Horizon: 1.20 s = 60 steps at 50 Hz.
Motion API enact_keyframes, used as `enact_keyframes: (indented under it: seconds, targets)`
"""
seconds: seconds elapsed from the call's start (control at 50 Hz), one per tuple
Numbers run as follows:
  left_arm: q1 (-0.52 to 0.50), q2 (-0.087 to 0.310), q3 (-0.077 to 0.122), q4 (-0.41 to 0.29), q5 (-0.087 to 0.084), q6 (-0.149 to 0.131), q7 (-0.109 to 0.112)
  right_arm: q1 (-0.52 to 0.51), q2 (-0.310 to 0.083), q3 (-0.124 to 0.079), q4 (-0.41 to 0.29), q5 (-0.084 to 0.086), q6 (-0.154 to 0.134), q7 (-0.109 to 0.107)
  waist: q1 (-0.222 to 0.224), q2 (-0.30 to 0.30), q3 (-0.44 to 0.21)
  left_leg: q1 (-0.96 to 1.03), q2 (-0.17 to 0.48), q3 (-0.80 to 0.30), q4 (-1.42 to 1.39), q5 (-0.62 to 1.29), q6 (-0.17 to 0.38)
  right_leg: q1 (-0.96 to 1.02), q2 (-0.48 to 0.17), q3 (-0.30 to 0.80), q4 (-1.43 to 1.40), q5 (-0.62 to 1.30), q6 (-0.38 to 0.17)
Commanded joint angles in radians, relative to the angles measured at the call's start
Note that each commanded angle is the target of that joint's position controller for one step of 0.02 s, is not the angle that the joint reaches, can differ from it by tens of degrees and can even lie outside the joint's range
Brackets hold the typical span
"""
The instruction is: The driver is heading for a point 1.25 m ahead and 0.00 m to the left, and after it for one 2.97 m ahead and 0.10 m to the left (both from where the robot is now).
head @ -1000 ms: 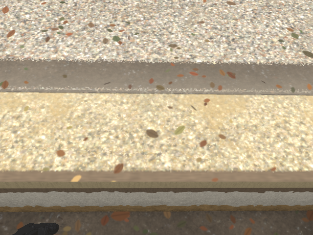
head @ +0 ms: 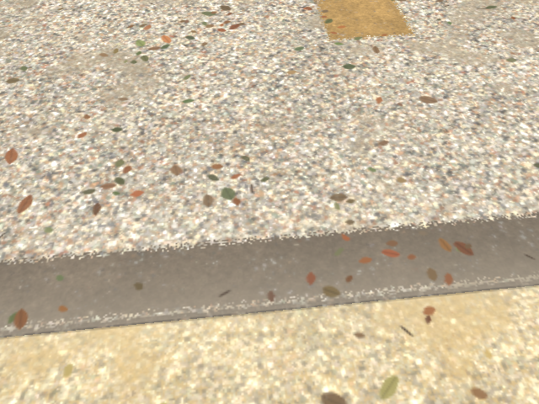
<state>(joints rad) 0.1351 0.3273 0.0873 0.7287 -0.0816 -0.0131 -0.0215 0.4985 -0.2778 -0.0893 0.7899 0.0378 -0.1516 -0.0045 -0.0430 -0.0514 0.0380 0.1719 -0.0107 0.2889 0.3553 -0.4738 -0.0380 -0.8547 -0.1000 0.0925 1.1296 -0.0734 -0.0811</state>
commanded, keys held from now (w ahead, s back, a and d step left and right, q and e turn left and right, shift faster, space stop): w+e+shift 0.12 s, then w+shift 0.10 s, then w+q+shift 0.78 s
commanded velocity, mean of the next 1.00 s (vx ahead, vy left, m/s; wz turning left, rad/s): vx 1.00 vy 0.00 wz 0.23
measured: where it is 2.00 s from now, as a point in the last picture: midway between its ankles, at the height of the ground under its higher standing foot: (272, 153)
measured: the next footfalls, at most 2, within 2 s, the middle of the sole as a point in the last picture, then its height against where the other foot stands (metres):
right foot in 0.20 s outside the picture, level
left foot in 0.74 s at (281, 258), level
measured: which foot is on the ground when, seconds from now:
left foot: down 0.00-0.20, up 0.22-0.72, down 0.74-1.00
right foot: up 0.00-0.18, down 0.20-0.72, up 0.74-1.00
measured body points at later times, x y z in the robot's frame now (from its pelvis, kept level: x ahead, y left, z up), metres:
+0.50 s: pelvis +0.48 -0.07 +0.02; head +0.48 -0.06 +0.47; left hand +0.57 +0.17 -0.12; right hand +0.58 -0.33 -0.08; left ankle +0.65 +0.08 -0.58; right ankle +0.44 -0.10 -0.71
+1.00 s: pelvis +0.96 -0.06 +0.02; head +0.98 -0.05 +0.47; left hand +1.15 +0.20 -0.02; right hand +1.02 -0.31 -0.10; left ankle +0.90 -0.03 -0.71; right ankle +1.17 -0.24 -0.63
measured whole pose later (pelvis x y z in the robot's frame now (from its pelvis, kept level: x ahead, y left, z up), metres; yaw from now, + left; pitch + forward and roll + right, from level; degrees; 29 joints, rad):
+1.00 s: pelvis +0.96 -0.06 +0.02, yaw +16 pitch +0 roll +0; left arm 0.06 0.25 -0.03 0.54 0.03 -0.14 0.00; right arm 0.47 -0.23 -0.02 0.75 0.02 -0.06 0.01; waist -0.07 -0.01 0.03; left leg -0.12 -0.20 -0.15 0.41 -0.27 0.16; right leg -0.73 -0.10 0.18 0.94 -0.12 0.05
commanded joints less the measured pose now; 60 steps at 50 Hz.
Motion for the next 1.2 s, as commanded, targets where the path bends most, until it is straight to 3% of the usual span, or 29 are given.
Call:
enact_keyframes:
  seconds: [0.02, 0.06, 0.08, 0.1, 0.14, 0.18, 0.2, 0.22, 0.24, 0.26, 0.3, 0.34, 0.38, 0.44, 0.6, 0.68, 0.72, 0.74, 0.76, 0.78, 0.8, 0.84, 0.86, 0.96, 1.02, 1.1, 1.16, 1.18, 1.2]
  targets:
    - [-0.147, 0.016, -0.014, -0.081, -0.019, -0.012, -0.014, 0.011, -0.068, -0.005, -0.006, 0.000, 0.010, 0.001, 0.037, 0.053, 0.286, 0.072, 0.318, -0.164, -0.274, 0.210, 0.142, -0.369, 0.002, 0.027, -0.053, 0.046, -0.023]
    - [-0.101, 0.027, -0.040, -0.058, 0.012, -0.029, -0.045, -0.122, -0.129, -0.004, -0.066, -0.017, 0.023, -0.009, 0.049, -0.084, 0.262, -0.265, 0.206, 0.038, -0.374, 0.250, 0.144, 0.063, 0.047, -0.171, -0.226, 0.262, -0.046]
    - [-0.194, -0.031, -0.057, -0.093, 0.052, -0.059, -0.050, -0.118, -0.160, -0.007, -0.037, -0.021, 0.007, -0.018, 0.044, -0.053, 0.254, -0.275, 0.256, 0.027, -0.392, 0.457, 0.135, 0.136, 0.038, -0.193, -0.205, 0.303, -0.080]
    - [-0.199, -0.044, -0.066, -0.117, 0.042, -0.088, -0.055, -0.149, -0.171, 0.001, -0.038, -0.038, 0.014, -0.029, 0.080, 0.010, 0.276, -0.293, 0.240, 0.075, -0.362, 0.818, 0.075, 0.151, 0.081, -0.242, -0.198, 0.256, -0.097]
    - [-0.192, 0.007, -0.054, -0.126, 0.008, -0.131, -0.045, -0.064, -0.243, -0.019, -0.035, -0.055, 0.040, -0.035, 0.101, 0.108, 0.190, -0.141, 0.240, 0.104, -0.170, 1.459, 0.011, 0.200, 0.148, -0.322, -0.291, 0.174, -0.118]
    - [-0.071, 0.139, 0.010, -0.142, 0.050, -0.107, -0.033, 0.007, -0.319, -0.039, -0.017, -0.050, 0.066, -0.031, 0.176, 0.192, 0.073, -0.060, 0.267, 0.049, 0.231, 1.941, 0.027, 0.434, 0.252, -0.362, -0.455, 0.006, -0.172]
    - [0.199, 0.201, 0.055, -0.106, 0.086, -0.092, -0.010, -0.020, -0.303, -0.030, -0.035, -0.060, 0.065, -0.017, 0.295, 0.222, -0.091, -0.232, 0.253, 0.010, 0.575, 1.846, 0.047, 0.850, 0.243, -0.250, -0.565, 0.095, -0.206]
    - [0.320, 0.207, 0.042, -0.067, 0.141, -0.090, -0.022, 0.082, -0.032, 0.049, -0.102, -0.064, 0.040, -0.007, 0.169, 0.011, -0.316, -0.915, 0.087, -0.146, 1.166, 0.246, -0.058, 1.546, -0.116, 0.312, -0.442, -0.092, -0.433]
    - [0.401, 0.220, 0.076, -0.058, 0.091, -0.085, -0.014, 0.028, -0.139, 0.043, -0.124, -0.013, -0.009, -0.010, 0.200, 0.197, -0.633, -0.777, -0.024, -0.424, 1.233, 0.116, 0.036, 1.519, -0.145, 0.710, -0.636, -0.366, -0.350]
    - [0.396, 0.192, 0.059, -0.055, 0.098, -0.082, -0.008, -0.056, -0.133, 0.035, -0.132, 0.053, -0.020, -0.006, 0.204, 0.150, -0.532, -0.829, 0.021, -0.446, 1.232, 0.143, 0.083, 1.408, -0.142, 0.668, -0.734, -0.430, -0.310]
    - [0.265, 0.086, 0.015, -0.067, 0.134, -0.130, -0.020, -0.199, -0.148, 0.037, -0.158, 0.048, -0.041, 0.020, 0.131, 0.322, -0.253, -0.820, 0.071, -0.489, 1.192, 0.202, 0.176, 0.965, -0.126, 0.550, -0.824, -0.417, -0.241]
    - [0.206, -0.027, -0.030, -0.002, 0.136, -0.127, -0.016, -0.133, -0.063, 0.050, -0.103, 0.049, 0.016, 0.021, 0.049, 0.155, -0.120, -0.850, 0.109, -0.465, 1.463, 0.097, 0.168, 0.687, -0.109, 0.427, -0.864, -0.321, -0.260]
    - [0.095, 0.002, -0.037, 0.024, 0.099, -0.122, -0.023, -0.044, -0.014, 0.088, -0.094, 0.030, 0.076, 0.018, -0.051, 0.056, -0.050, -0.871, 0.158, -0.452, 1.312, 0.149, 0.145, 0.487, -0.092, 0.162, -0.890, -0.376, -0.227]
    - [0.032, 0.009, -0.050, 0.053, 0.108, -0.150, -0.023, -0.173, -0.069, 0.071, -0.118, 0.010, 0.116, -0.001, -0.013, 0.019, 0.047, -0.896, 0.191, -0.434, 1.119, 0.333, 0.113, 0.368, -0.069, 0.000, -1.012, -0.228, -0.167]
    - [0.189, 0.076, -0.053, 0.087, 0.106, -0.151, 0.014, -0.439, -0.046, 0.050, -0.173, 0.024, 0.055, 0.075, 0.150, 0.073, 0.105, -0.872, 0.083, -0.186, 0.302, 0.766, 0.150, 0.827, -0.029, -0.256, -1.113, 0.181, 0.014]
    - [0.166, 0.166, -0.025, 0.042, 0.116, -0.088, 0.058, -0.322, -0.125, 0.011, -0.162, 0.029, 0.063, 0.107, 0.029, -0.066, 0.018, -0.720, -0.062, -0.038, 0.237, 0.632, 0.153, 1.055, -0.075, -0.333, -0.810, 1.120, 0.062]
    - [0.085, 0.204, -0.011, 0.001, 0.123, -0.059, 0.062, 0.043, -0.232, -0.040, -0.081, 0.027, 0.104, 0.083, -0.176, -0.132, -0.118, -0.353, -0.093, -0.106, 0.333, 0.471, 0.203, 0.947, -0.100, -0.302, -0.392, 1.344, 0.048]
    - [0.012, 0.176, -0.018, -0.018, 0.098, -0.070, 0.042, 0.233, -0.239, -0.050, -0.025, 0.020, 0.131, 0.058, -0.283, -0.053, -0.155, -0.112, -0.041, -0.217, 0.254, 0.462, 0.242, 0.771, -0.019, -0.320, -0.003, 1.035, 0.042]
    - [0.075, -0.082, -0.083, -0.054, 0.110, -0.101, 0.005, 0.204, -0.183, -0.016, 0.002, -0.008, 0.126, 0.054, -0.116, 0.366, -0.090, 0.088, 0.074, -0.467, 0.337, 0.289, 0.356, 0.266, 0.173, -0.215, 0.463, -0.419, 0.059]
    - [0.119, -0.110, -0.111, -0.116, 0.049, -0.145, -0.012, 0.076, -0.126, 0.012, -0.055, -0.039, 0.095, 0.059, -0.034, 0.389, -0.212, 0.140, 0.233, -1.041, 0.087, -0.193, 0.520, 0.023, 0.231, -0.006, 0.664, -0.493, 0.046]
    - [0.011, 0.023, -0.093, -0.148, 0.050, -0.174, -0.018, 0.085, -0.122, 0.004, -0.084, -0.037, 0.087, 0.055, -0.096, 0.214, -0.178, 0.075, 0.250, -1.121, -0.107, -0.225, 0.456, 0.011, 0.176, 0.056, 0.588, -0.378, -0.009]
    - [-0.015, 0.032, -0.088, -0.183, 0.073, -0.188, -0.010, -0.029, -0.148, 0.003, -0.114, -0.030, 0.062, 0.063, 0.024, -0.069, -0.066, -0.160, 0.203, -1.014, -0.143, -0.121, 0.403, 0.053, 0.098, 0.057, 0.357, -0.242, -0.010]
    - [0.014, 0.036, -0.086, -0.179, 0.096, -0.178, -0.005, -0.103, -0.168, 0.000, -0.140, -0.032, 0.058, 0.052, 0.069, -0.095, -0.034, -0.267, 0.152, -0.951, -0.150, -0.058, 0.408, 0.101, 0.074, 0.069, 0.279, -0.222, 0.024]
    - [-0.085, 0.047, -0.075, -0.241, 0.123, -0.127, 0.034, -0.155, -0.135, 0.014, -0.148, -0.016, 0.067, 0.005, 0.049, 0.005, 0.085, -0.594, -0.006, -0.674, -0.163, 0.312, 0.351, 0.239, 0.031, -0.015, -0.177, -0.058, 0.149]
    - [-0.226, -0.015, -0.089, -0.290, 0.095, -0.131, 0.031, -0.100, -0.152, 0.006, -0.106, -0.004, 0.080, -0.017, -0.046, 0.096, 0.036, -0.643, -0.051, -0.611, -0.132, 0.288, 0.276, 0.440, 0.101, -0.069, -0.505, 0.183, 0.179]
    - [-0.228, 0.042, -0.056, -0.272, 0.078, -0.144, 0.023, -0.001, -0.113, 0.007, -0.028, -0.006, 0.095, -0.029, -0.093, 0.159, 0.011, -0.302, 0.013, -0.628, 0.032, 0.495, 0.221, 0.410, 0.102, -0.064, -0.697, 0.295, 0.139]
    - [0.130, 0.115, -0.011, -0.176, 0.092, -0.161, 0.015, -0.102, -0.141, 0.006, -0.056, -0.049, 0.104, -0.023, 0.117, 0.229, -0.201, -0.188, 0.022, -0.563, 0.451, 1.034, 0.120, 0.729, 0.111, -0.113, -0.687, 0.382, 0.025]
    - [0.316, 0.182, -0.007, -0.124, 0.121, -0.158, 0.008, -0.046, -0.044, 0.033, -0.089, -0.081, 0.098, -0.013, 0.119, -0.025, -0.404, -0.470, -0.058, -0.526, 0.860, 0.598, 0.063, 1.145, -0.108, 0.138, -0.491, 0.751, -0.115]
    - [0.406, 0.195, 0.006, -0.034, 0.107, -0.149, -0.018, 0.151, 0.004, 0.062, -0.037, -0.023, 0.081, 0.011, 0.085, -0.427, -0.589, -0.796, -0.200, -0.498, 1.229, -0.158, -0.004, 1.459, -0.349, 0.667, -0.610, 0.689, -0.353]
